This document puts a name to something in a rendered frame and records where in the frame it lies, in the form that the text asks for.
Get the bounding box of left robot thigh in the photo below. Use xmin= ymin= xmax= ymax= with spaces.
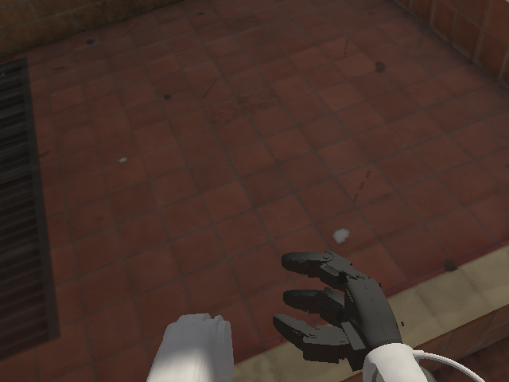
xmin=146 ymin=313 xmax=234 ymax=382

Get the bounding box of robot right hand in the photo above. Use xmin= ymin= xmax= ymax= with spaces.
xmin=273 ymin=250 xmax=404 ymax=372

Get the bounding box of robot right forearm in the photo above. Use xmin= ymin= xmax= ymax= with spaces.
xmin=363 ymin=343 xmax=437 ymax=382

